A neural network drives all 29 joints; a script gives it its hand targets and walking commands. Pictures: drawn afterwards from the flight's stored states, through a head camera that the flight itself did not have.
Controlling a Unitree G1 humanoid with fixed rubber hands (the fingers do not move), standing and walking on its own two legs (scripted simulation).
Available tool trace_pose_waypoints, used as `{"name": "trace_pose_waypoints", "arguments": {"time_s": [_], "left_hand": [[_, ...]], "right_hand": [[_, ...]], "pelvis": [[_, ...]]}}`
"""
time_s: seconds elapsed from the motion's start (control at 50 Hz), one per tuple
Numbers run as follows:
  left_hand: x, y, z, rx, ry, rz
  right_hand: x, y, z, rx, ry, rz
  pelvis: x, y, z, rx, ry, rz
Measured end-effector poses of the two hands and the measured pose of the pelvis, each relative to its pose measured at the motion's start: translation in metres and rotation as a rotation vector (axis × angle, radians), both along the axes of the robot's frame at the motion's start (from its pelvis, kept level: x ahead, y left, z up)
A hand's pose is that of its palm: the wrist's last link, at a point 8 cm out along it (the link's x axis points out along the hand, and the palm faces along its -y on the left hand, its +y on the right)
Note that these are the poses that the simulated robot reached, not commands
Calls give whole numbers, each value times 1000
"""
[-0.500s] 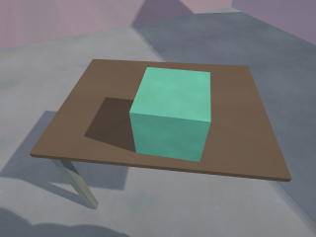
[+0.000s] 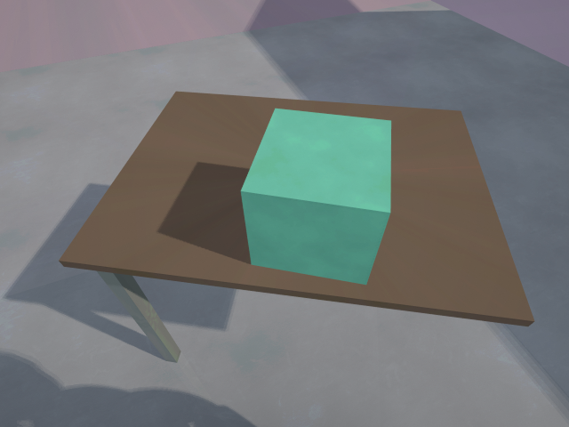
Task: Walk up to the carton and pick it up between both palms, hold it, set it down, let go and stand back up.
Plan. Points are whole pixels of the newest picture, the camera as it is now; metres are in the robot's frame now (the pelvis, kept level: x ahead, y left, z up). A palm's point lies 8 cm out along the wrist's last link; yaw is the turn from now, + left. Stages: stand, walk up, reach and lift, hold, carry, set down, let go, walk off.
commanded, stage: stand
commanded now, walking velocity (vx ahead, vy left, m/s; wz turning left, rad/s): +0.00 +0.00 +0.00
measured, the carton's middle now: (319, 194) +0.52 -0.04 +0.00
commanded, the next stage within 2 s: none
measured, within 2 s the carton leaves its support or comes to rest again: neither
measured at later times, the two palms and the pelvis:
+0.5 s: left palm out of the picture -0.02 +0.25 -0.14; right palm out of the picture +0.00 -0.25 -0.14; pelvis +0.00 +0.00 +0.00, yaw +1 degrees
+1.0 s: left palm out of the picture -0.04 +0.23 -0.12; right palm out of the picture +0.02 -0.25 -0.14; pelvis +0.02 -0.01 +0.00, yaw -3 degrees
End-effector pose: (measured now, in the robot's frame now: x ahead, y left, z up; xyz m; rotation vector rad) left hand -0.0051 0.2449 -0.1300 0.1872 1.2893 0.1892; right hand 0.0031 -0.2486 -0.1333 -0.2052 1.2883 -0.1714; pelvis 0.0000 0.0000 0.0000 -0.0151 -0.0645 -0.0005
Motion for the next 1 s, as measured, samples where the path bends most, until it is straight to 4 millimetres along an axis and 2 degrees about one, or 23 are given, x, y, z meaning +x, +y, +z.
{"name": "trace_pose_waypoints", "arguments": {"time_s": [0.14,0.26,0.38,0.5,0.58,0.66,0.74,0.82,0.9,1.0], "left_hand": [[-5,-1,7,-5,26,29],[-10,0,-4,-1,21,37],[-10,-2,5,-6,25,42],[-16,3,-8,0,31,58],[-9,8,-10,-2,35,47],[11,18,-20,-6,15,11],[26,21,-20,4,8,-33],[19,11,-10,6,7,-18],[-7,-3,-3,19,61,14],[-34,-15,7,33,142,53]], "right_hand": [[0,3,7,7,13,-14],[3,1,-3,0,1,0],[2,4,5,7,0,-10],[-2,0,-6,-6,6,-11],[-13,3,-3,-13,9,-29],[-39,13,-9,-20,42,-79],[-55,17,-6,-24,91,-156],[-41,10,-2,-21,80,-131],[-15,0,-7,-2,29,-96],[15,-4,-4,27,-8,-47]], "pelvis": [[4,0,9,3,32,7],[-1,1,-1,-2,-11,15],[-1,1,7,2,25,12],[-2,2,-5,-2,-8,21],[-1,6,-5,-5,-1,11],[-2,14,-13,-14,-14,-13],[1,8,-10,11,8,-32],[3,1,-4,25,50,-50],[3,-6,-3,-1,48,-66],[23,-11,3,21,45,-55]]}}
